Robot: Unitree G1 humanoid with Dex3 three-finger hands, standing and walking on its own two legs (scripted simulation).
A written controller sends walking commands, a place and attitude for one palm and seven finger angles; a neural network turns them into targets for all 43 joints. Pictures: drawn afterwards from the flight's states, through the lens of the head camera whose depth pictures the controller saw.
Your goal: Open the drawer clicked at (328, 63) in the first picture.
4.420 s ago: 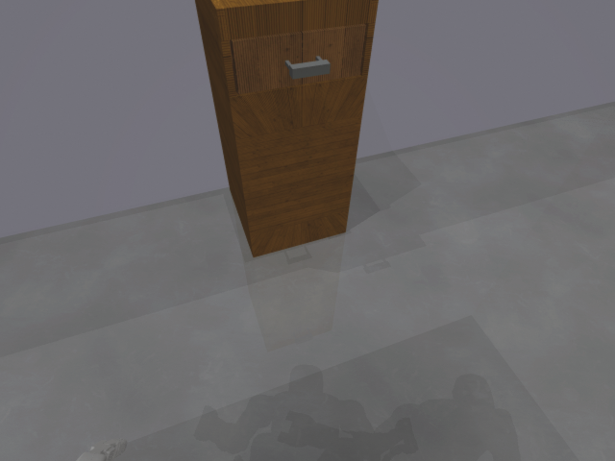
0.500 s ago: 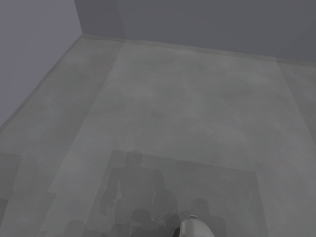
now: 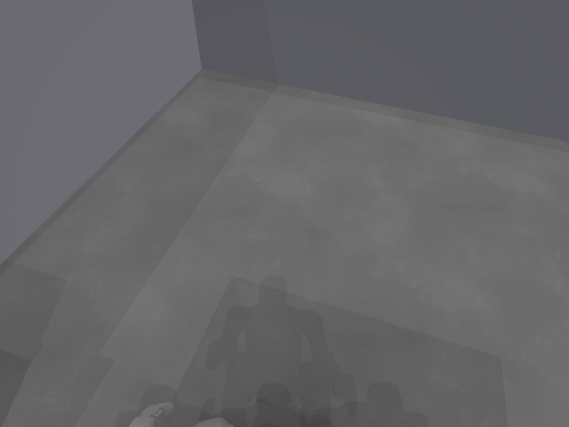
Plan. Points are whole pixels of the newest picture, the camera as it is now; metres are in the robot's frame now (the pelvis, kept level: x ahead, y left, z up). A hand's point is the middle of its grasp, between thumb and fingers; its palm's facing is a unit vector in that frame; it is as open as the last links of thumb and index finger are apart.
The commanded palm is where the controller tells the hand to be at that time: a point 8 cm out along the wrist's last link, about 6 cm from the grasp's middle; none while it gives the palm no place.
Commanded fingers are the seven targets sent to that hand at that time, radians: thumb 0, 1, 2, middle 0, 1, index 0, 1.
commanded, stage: turn to face it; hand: left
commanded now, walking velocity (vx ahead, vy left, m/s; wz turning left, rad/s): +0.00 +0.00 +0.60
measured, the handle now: out of the picture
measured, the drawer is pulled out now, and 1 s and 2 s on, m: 0.00 0.00 0.00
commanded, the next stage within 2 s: none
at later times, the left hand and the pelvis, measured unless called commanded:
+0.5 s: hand out of the picture +0.06 +0.22 -0.15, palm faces +0.30 -0.91 -0.29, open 7.4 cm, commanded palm none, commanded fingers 0.00 0.90 0.90 -0.20 -0.30 -0.20 -0.30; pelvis +0.01 -0.02 +0.00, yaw +16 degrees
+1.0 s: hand out of the picture -0.10 +0.18 -0.18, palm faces +0.61 -0.75 -0.25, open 7.4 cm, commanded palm none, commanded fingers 0.00 0.90 0.90 -0.20 -0.30 -0.20 -0.30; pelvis +0.01 -0.02 -0.01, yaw +36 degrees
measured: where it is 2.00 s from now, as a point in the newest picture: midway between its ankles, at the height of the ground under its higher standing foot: outside the picture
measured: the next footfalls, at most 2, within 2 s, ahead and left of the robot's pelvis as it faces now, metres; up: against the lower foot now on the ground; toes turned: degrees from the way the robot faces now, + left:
left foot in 0.08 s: +0.06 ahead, +0.13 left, +0.00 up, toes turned +12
right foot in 0.52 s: +0.08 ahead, -0.13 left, +0.00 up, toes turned +14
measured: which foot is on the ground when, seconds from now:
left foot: up 0.00-0.06, down 0.08-0.52, up 0.54-0.94, down 0.96-1.00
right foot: down 0.00-0.08, up 0.10-0.50, down 0.52-0.98, up 1.00-1.00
